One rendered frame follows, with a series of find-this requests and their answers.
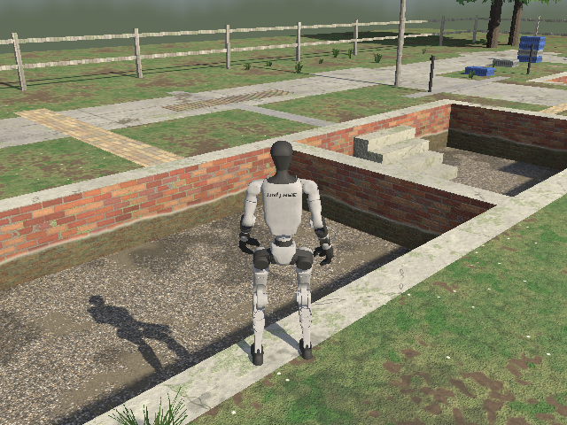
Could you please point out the robot right forearm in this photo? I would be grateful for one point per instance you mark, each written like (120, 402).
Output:
(323, 236)

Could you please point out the robot right foot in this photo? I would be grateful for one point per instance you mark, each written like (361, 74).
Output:
(306, 353)

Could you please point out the robot right hand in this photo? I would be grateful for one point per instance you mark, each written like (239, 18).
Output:
(328, 253)

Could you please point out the robot left hand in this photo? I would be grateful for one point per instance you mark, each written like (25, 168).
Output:
(251, 241)

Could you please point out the robot left forearm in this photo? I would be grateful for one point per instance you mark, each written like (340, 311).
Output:
(244, 231)

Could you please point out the left robot upper arm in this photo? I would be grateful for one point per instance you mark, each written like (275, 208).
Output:
(251, 199)

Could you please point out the right robot upper arm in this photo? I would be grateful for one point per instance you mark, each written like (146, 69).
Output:
(314, 202)

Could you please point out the right robot shin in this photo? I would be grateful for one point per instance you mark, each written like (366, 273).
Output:
(305, 319)

